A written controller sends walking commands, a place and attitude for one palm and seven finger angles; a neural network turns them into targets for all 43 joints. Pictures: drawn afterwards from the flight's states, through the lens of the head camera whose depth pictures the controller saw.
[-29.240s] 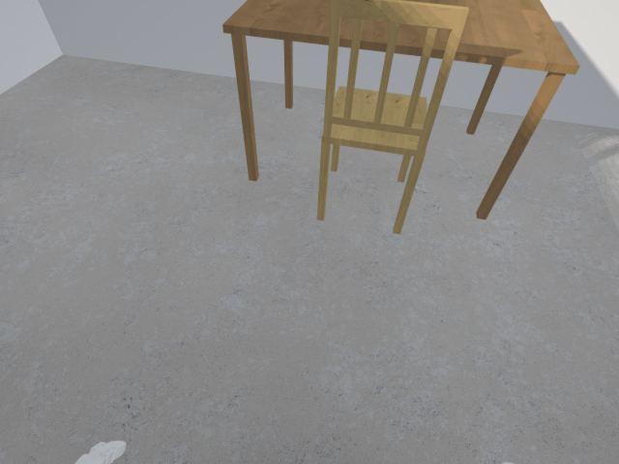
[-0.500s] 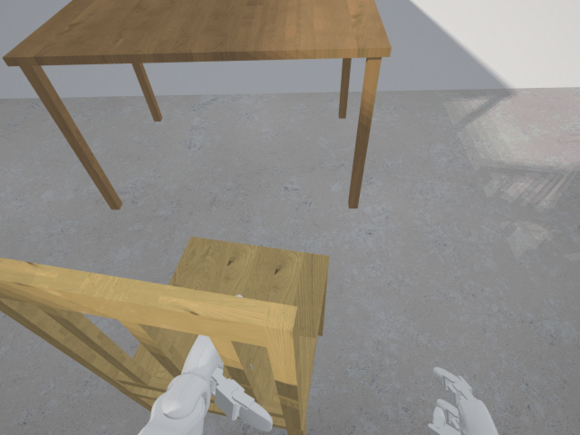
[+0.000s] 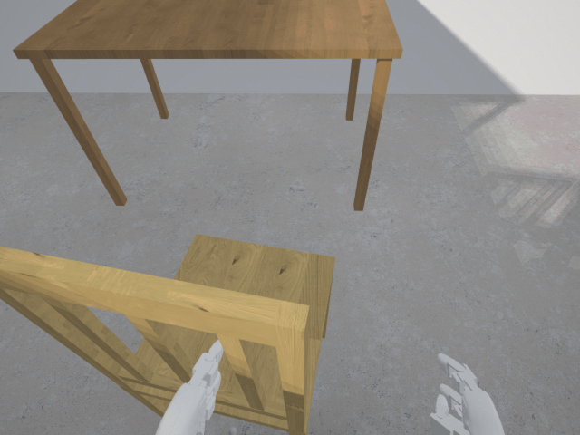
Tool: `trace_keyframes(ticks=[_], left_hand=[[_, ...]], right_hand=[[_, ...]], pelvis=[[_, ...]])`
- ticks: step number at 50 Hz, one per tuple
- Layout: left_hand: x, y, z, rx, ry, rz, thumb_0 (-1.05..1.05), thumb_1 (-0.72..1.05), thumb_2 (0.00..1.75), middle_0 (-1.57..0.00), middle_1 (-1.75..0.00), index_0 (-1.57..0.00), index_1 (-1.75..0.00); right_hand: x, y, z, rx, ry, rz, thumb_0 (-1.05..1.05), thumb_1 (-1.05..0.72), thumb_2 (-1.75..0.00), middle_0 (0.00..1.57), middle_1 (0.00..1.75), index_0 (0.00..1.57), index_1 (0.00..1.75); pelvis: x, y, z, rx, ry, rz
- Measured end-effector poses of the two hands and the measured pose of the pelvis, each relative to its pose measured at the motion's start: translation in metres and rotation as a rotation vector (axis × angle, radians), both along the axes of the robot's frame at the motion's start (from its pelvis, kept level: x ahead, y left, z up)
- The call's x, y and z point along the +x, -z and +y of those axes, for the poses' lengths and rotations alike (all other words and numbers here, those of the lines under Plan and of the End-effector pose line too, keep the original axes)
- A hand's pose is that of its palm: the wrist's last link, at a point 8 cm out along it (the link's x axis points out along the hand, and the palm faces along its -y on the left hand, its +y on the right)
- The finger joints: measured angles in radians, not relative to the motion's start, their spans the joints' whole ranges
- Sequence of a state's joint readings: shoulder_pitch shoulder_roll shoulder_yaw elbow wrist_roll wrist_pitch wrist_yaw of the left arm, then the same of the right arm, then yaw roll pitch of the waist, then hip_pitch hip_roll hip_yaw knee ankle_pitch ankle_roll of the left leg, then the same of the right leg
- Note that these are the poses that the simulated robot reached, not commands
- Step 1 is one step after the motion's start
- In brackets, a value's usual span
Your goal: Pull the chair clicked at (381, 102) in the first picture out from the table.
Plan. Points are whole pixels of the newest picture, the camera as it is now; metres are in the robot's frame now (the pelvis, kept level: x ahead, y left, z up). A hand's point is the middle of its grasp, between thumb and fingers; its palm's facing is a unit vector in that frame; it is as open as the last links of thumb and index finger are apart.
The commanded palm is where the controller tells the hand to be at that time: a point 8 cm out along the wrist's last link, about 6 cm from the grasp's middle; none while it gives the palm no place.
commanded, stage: draw the fingers out of the gap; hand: left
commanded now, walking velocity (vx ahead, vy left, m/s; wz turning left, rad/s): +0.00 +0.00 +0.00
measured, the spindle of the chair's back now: (175, 357) +0.24 +0.17 -0.02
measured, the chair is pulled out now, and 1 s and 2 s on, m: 0.74 0.73 0.73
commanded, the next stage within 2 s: draw the hand back to the body in 0.30 s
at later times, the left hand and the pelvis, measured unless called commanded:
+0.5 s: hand out of the picture +0.11 +0.11 +0.00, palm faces -0.08 -1.00 +0.01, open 17.2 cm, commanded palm +0.08 +0.15 +0.03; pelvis -0.01 +0.02 -0.02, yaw +0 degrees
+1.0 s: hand out of the picture +0.13 +0.16 +0.10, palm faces +0.01 -0.97 -0.22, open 16.9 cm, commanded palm +0.10 +0.22 +0.12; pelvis -0.03 +0.01 -0.01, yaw -1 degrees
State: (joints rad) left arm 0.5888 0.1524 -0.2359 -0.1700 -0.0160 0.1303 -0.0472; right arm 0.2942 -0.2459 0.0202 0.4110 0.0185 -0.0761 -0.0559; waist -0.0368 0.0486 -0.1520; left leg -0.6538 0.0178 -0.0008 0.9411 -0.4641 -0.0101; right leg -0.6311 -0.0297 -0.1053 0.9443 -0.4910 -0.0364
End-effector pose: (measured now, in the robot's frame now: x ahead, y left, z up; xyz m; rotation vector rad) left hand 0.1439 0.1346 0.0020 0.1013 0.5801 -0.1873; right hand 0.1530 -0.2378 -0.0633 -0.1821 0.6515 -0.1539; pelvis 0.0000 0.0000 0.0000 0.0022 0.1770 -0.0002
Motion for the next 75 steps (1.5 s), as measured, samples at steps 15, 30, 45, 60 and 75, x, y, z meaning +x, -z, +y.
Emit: trace_keyframes(ticks=[15, 30, 45, 60, 75], left_hand=[[-0.037, -0.004, 0.006, -0.013, -0.011, 0.014, -0.01, -0.54, 0.20, 0.00, 0.00, 0.00, 0.00], [-0.045, -0.026, 0.042, -0.133, -0.208, -0.234, -0.07, -0.42, 0.27, 0.00, 0.00, -0.02, -0.01], [-0.038, -0.089, 0.060, -0.048, -0.099, -0.557, -0.02, -0.50, 0.23, 0.00, 0.00, 0.00, 0.00], [-0.025, -0.144, 0.111, 0.358, -0.303, -0.503, -0.01, -0.16, 0.39, -0.06, -0.08, -0.07, -0.09], [0.007, -0.210, 0.153, 0.499, -0.433, -0.694, 0.00, 0.37, 0.64, -0.13, -0.19, -0.14, -0.20]], right_hand=[[-0.001, -0.001, 0.022, 0.021, 0.012, -0.054, 0.02, -0.90, -0.90, 0.20, 0.30, 0.21, 0.30], [0.004, 0.005, 0.031, 0.005, -0.038, -0.110, 0.02, -0.90, -0.90, 0.20, 0.30, 0.21, 0.30], [-0.004, 0.025, 0.043, 0.108, -0.005, -0.076, 0.02, -0.90, -0.90, 0.20, 0.30, 0.21, 0.30], [-0.012, -0.014, 0.020, -0.013, 0.036, -0.042, 0.02, -0.90, -0.90, 0.20, 0.30, 0.21, 0.30], [0.028, -0.033, 0.031, 0.020, -0.017, -0.067, 0.02, -0.90, -0.90, 0.20, 0.30, 0.21, 0.30]], pelvis=[[-0.008, 0.009, 0.013, -0.013, 0.006, 0.005], [-0.016, 0.024, 0.019, -0.028, -0.005, 0.019], [-0.029, 0.025, 0.016, -0.028, 0.004, -0.015], [-0.013, -0.020, 0.011, -0.022, 0.011, -0.131], [0.011, -0.043, 0.013, -0.006, 0.016, -0.197]])
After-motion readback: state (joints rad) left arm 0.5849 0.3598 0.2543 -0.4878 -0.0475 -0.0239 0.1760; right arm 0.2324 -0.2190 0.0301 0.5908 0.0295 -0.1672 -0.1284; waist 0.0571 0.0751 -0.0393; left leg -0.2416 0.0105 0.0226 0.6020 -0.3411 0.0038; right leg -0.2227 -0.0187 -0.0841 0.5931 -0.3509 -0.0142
